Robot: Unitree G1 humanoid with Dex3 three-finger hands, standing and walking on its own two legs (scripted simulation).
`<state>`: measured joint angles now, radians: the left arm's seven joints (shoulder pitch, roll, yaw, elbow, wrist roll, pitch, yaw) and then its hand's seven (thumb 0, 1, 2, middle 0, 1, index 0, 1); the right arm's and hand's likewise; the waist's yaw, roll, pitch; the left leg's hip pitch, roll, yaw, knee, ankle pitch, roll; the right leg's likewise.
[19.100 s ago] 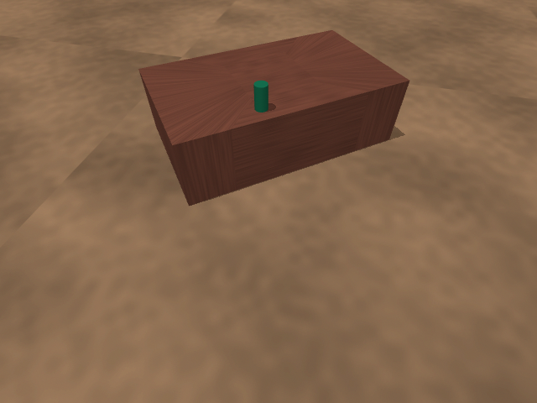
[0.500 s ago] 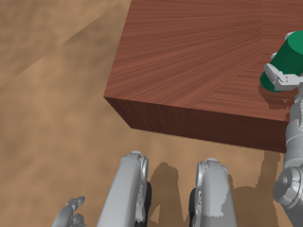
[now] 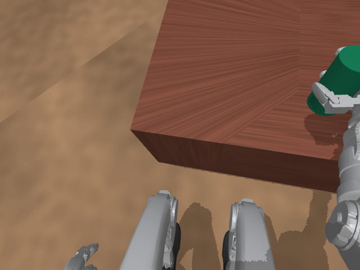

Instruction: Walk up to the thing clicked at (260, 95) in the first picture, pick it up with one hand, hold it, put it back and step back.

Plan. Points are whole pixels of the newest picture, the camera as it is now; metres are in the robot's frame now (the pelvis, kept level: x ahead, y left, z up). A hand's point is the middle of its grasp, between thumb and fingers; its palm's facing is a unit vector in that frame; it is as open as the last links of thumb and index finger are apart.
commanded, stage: settle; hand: right
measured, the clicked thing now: (339, 84) +0.50 -0.26 +0.02
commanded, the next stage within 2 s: lift in 0.18 s
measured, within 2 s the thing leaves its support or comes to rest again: neither
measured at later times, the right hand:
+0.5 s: hand (345, 78) +0.49 -0.25 +0.06, palm faces +0.25 +0.97 +0.00, open 9.5 cm
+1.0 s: hand out of the picture +0.43 -0.23 +0.16, palm faces +0.26 +0.97 +0.01, open 9.5 cm
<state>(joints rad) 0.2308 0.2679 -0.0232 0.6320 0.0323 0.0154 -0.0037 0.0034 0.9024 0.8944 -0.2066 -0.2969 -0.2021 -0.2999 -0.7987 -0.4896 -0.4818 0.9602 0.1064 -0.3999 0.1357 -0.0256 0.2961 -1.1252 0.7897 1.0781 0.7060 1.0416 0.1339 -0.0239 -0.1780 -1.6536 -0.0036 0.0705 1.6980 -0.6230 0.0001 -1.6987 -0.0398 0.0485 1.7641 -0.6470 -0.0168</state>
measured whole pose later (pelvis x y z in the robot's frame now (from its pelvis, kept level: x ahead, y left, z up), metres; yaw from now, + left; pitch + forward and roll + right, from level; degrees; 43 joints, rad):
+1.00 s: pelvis +0.03 +0.00 +0.13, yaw -2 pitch +21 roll +4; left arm 0.25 0.24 0.00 0.65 0.00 -0.03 0.01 0.01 0.90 0.90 -0.21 -0.30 -0.20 -0.30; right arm -0.42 -0.27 -0.31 0.66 0.15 -0.37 0.03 -0.03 0.30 -1.13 0.80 1.07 0.71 1.03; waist 0.07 -0.02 -0.15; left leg -1.08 -0.01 0.06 1.22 -0.52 0.00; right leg -1.12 -0.04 0.04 1.29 -0.54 -0.01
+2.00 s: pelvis +0.06 +0.00 +0.20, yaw -3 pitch +10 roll +2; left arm 0.25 0.22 0.01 0.66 0.00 -0.02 0.02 0.01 0.92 0.89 -0.20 -0.30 -0.20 -0.30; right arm -0.20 -0.17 -0.17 0.49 0.15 -0.37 -0.03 -0.02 0.30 -1.13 0.80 1.07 0.71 1.04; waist 0.02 -0.01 -0.07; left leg -0.61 -0.01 0.03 0.85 -0.41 0.00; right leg -0.64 -0.03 0.00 0.90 -0.43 -0.01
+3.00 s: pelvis +0.06 +0.00 +0.21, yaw -3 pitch +6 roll +1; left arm 0.23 0.21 0.00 0.67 -0.01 -0.04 0.04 0.01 0.91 0.90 -0.20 -0.31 -0.20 -0.31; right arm -0.11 -0.16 -0.13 0.38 0.16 -0.31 -0.04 -0.02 0.30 -1.13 0.80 1.07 0.71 1.04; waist 0.01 -0.01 -0.06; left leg -0.51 0.00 0.03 0.78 -0.38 0.00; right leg -0.53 -0.02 0.00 0.82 -0.40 -0.01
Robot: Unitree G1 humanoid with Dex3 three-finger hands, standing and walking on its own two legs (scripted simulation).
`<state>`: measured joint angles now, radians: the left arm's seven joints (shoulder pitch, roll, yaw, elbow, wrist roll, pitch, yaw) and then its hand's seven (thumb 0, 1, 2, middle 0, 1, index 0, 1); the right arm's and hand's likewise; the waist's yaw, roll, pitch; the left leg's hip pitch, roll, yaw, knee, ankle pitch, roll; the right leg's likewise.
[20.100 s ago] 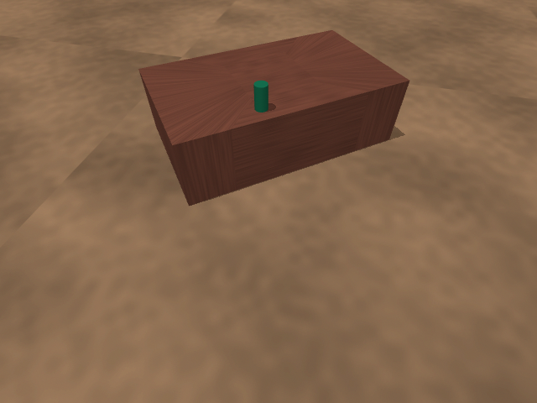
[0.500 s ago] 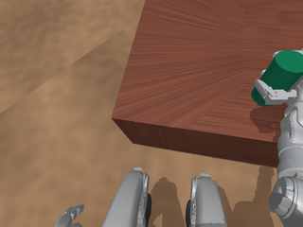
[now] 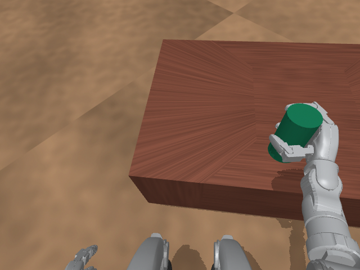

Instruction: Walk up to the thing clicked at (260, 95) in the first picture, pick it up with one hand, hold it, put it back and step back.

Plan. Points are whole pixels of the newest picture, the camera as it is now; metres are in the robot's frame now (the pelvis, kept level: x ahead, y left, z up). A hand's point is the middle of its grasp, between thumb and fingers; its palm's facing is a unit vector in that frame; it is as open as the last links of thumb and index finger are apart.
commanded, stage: lift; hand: right
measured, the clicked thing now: (292, 135) +0.41 -0.21 +0.03
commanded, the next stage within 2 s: hold in 0.82 s
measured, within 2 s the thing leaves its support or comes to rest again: neither
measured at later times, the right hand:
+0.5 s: hand (292, 125) +0.39 -0.19 +0.10, palm faces +0.21 +0.98 +0.01, open 9.5 cm
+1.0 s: hand (294, 124) +0.38 -0.18 +0.12, palm faces +0.21 +0.98 +0.02, open 9.5 cm
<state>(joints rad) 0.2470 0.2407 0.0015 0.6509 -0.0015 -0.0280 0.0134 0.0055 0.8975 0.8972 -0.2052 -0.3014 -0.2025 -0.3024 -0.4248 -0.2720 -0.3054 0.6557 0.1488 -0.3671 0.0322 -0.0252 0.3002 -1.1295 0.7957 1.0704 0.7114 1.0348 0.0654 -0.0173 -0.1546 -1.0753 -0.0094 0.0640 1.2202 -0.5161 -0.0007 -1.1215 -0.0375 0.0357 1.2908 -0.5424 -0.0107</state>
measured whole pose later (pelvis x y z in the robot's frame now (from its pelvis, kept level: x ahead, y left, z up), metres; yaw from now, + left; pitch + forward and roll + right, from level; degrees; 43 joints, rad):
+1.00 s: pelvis +0.03 +0.00 +0.07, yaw +0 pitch +10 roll +2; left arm 0.25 0.22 0.01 0.66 0.00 -0.02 0.02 0.01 0.92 0.89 -0.20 -0.30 -0.20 -0.30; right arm -0.20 -0.17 -0.17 0.49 0.15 -0.37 -0.03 -0.02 0.30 -1.13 0.80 1.07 0.71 1.04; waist 0.02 -0.01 -0.07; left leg -0.61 -0.01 0.03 0.85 -0.41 0.00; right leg -0.64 -0.03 0.00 0.90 -0.43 -0.01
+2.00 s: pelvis +0.03 +0.00 +0.08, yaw -1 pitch +6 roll +1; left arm 0.23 0.21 0.00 0.67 -0.01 -0.04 0.04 0.01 0.91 0.90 -0.20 -0.31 -0.20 -0.31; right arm -0.11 -0.16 -0.13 0.38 0.16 -0.31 -0.04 -0.02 0.30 -1.13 0.80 1.07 0.71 1.04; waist 0.01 -0.01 -0.06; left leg -0.51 0.00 0.03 0.78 -0.38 0.00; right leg -0.53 -0.02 0.00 0.82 -0.40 -0.01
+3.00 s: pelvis +0.03 +0.00 +0.08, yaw -1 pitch +7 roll +1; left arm 0.23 0.20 -0.01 0.67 -0.01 -0.05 0.04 0.01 0.91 0.90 -0.21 -0.31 -0.21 -0.31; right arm -0.11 -0.16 -0.14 0.37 0.16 -0.31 -0.04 -0.02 0.30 -1.13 0.80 1.07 0.71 1.04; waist 0.01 -0.01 -0.05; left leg -0.52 0.00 0.03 0.78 -0.38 -0.01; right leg -0.55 -0.02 0.00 0.83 -0.40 -0.01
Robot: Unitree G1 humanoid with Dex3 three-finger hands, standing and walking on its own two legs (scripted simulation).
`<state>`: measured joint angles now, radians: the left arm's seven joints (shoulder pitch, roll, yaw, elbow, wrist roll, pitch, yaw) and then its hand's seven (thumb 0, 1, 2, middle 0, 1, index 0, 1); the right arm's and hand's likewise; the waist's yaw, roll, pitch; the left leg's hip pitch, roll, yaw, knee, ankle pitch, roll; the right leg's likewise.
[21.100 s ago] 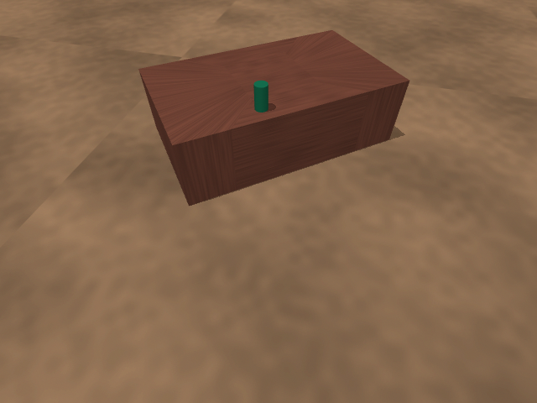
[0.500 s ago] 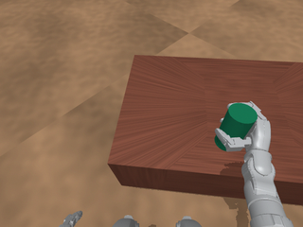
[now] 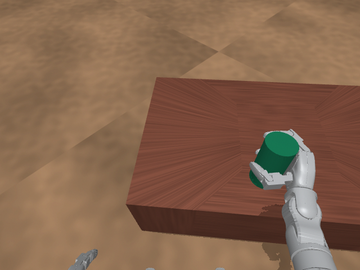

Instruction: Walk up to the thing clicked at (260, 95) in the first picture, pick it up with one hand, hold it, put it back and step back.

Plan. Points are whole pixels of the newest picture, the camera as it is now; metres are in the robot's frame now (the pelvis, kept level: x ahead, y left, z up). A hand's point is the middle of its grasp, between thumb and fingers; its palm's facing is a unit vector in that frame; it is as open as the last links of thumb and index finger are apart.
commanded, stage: hold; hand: right
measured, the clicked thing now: (271, 161) +0.35 -0.18 +0.04
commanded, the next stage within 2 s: none
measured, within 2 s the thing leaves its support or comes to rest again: neither
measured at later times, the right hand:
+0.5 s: hand (274, 164) +0.34 -0.18 +0.06, palm faces +0.19 +0.98 +0.01, open 9.5 cm
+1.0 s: hand (273, 166) +0.33 -0.17 +0.07, palm faces +0.19 +0.98 +0.02, open 9.5 cm
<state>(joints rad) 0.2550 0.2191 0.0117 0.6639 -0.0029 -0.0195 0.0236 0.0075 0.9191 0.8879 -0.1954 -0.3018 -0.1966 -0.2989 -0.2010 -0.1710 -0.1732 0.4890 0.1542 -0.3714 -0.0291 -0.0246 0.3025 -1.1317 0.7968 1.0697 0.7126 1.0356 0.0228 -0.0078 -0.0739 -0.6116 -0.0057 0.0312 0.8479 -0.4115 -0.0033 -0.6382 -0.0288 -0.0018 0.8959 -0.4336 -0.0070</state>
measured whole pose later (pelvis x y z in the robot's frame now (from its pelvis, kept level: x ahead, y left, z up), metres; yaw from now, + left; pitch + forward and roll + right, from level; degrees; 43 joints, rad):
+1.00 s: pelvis +0.00 +0.00 +0.01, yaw +0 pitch +6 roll +1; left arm 0.23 0.21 0.00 0.67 -0.01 -0.04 0.04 0.01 0.91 0.90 -0.20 -0.31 -0.20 -0.31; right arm -0.11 -0.16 -0.13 0.38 0.16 -0.31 -0.04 -0.02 0.30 -1.13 0.80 1.07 0.71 1.04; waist 0.01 -0.01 -0.06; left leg -0.51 0.00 0.03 0.78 -0.38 0.00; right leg -0.53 -0.02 0.00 0.82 -0.40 -0.01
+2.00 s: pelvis +0.00 +0.00 +0.01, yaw +0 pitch +7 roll +1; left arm 0.23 0.20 -0.01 0.67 -0.01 -0.05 0.04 0.01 0.91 0.90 -0.21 -0.31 -0.21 -0.31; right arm -0.11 -0.16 -0.14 0.37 0.16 -0.31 -0.04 -0.02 0.30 -1.13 0.80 1.07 0.71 1.04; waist 0.01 -0.01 -0.05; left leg -0.52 0.00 0.03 0.78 -0.38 -0.01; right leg -0.55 -0.02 0.00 0.83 -0.40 -0.01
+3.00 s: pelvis -0.02 +0.00 -0.03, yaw +0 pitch +16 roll +1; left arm 0.20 0.23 0.01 0.67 0.02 -0.07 0.01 0.01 0.91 0.91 -0.20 -0.30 -0.20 -0.30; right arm -0.37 -0.22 -0.25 0.71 0.14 -0.48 -0.01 -0.02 0.31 -1.14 0.80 1.06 0.72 1.03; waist 0.04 0.03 -0.09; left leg -0.87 0.00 0.03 1.06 -0.46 0.00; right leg -0.90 -0.03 0.01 1.09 -0.48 0.00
